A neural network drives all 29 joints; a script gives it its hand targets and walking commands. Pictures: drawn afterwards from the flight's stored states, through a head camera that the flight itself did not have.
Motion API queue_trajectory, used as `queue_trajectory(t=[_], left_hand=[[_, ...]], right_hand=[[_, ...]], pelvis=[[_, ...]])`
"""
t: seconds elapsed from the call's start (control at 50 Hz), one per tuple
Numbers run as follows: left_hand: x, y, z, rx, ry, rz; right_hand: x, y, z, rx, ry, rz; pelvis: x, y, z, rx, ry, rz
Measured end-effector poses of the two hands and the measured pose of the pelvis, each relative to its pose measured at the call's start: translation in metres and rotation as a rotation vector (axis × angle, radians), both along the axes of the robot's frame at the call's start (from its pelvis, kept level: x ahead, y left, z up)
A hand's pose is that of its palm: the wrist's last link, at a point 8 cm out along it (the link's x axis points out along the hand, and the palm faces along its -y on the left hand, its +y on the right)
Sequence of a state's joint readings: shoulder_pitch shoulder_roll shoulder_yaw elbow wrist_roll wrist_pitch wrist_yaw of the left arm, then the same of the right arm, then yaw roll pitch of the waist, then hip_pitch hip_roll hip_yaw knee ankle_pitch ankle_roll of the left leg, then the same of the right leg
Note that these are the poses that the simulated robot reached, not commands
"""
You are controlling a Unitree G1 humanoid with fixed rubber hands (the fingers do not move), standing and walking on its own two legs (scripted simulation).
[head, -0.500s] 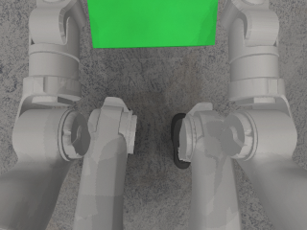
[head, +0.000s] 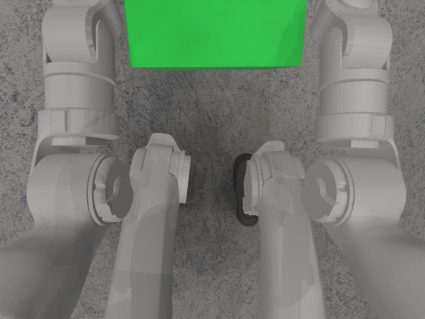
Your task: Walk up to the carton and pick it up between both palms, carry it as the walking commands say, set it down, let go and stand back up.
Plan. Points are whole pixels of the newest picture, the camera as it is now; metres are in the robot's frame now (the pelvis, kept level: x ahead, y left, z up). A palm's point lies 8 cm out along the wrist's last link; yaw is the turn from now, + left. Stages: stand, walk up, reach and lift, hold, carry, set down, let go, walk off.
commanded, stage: reach and lift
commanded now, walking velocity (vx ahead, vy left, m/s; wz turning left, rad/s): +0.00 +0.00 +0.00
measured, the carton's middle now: out of the picture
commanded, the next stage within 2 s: none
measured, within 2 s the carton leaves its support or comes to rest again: neither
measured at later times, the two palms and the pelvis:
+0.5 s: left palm out of the picture +0.52 +0.17 -0.03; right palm out of the picture +0.54 -0.12 -0.02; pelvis -0.01 +0.00 +0.05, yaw +0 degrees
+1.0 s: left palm out of the picture +0.50 +0.16 +0.03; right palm out of the picture +0.52 -0.12 +0.05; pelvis +0.00 +0.00 +0.10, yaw +0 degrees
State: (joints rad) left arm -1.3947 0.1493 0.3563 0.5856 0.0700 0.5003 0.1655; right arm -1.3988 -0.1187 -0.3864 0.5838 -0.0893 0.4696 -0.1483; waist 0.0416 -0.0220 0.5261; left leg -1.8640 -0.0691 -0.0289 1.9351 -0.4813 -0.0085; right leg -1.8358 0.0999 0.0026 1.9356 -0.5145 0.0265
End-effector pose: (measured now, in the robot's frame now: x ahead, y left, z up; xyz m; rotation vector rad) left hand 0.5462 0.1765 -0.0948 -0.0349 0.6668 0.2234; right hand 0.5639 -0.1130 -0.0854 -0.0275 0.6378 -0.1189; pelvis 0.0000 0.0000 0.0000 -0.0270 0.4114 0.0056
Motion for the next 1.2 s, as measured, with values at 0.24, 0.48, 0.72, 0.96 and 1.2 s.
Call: queue_trajectory(t=[0.24, 0.48, 0.72, 0.96, 1.2], left_hand=[[-0.014, 0.0, 0.03, -0.001, 0.0, 0.004], [-0.023, -0.003, 0.059, 0.012, 0.01, 0.005], [-0.031, -0.008, 0.097, 0.018, 0.007, -0.009], [-0.045, -0.011, 0.122, 0.018, 0.014, 0.001], [-0.054, -0.012, 0.15, 0.024, 0.029, 0.003]], right_hand=[[-0.013, 0.0, 0.033, -0.001, -0.004, -0.003], [-0.022, -0.002, 0.059, 0.008, 0.002, -0.004], [-0.034, -0.008, 0.096, 0.006, -0.004, -0.019], [-0.044, -0.009, 0.125, -0.005, -0.004, -0.007], [-0.053, -0.009, 0.155, -0.014, 0.003, -0.007]], pelvis=[[-0.002, 0.002, 0.024, 0.002, -0.038, 0.003], [-0.006, 0.001, 0.045, 0.002, -0.07, 0.005], [-0.006, 0.0, 0.07, 0.004, -0.118, 0.005], [-0.004, -0.004, 0.096, 0.013, -0.148, 0.004], [-0.003, -0.006, 0.12, 0.02, -0.187, 0.003]])
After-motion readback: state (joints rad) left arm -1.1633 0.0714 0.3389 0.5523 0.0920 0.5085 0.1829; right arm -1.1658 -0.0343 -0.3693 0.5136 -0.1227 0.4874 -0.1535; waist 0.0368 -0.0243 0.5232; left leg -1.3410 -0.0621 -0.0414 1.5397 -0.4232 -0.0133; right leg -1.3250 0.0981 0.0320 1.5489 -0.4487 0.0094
